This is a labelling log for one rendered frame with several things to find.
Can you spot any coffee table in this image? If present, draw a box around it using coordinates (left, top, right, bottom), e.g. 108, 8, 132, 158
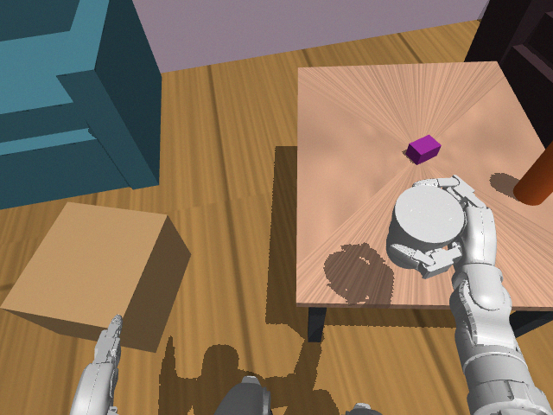
296, 61, 553, 342

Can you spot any sofa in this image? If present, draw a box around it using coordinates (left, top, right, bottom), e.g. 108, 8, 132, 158
464, 0, 553, 149

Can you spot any right robot arm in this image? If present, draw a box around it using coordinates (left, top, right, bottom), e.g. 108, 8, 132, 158
449, 263, 553, 415

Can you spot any right robot hand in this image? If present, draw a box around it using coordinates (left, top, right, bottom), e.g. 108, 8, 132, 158
389, 175, 497, 279

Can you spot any left robot hand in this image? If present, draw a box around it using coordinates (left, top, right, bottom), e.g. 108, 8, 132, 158
69, 315, 123, 415

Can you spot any armchair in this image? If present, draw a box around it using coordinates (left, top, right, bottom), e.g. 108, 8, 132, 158
0, 0, 162, 210

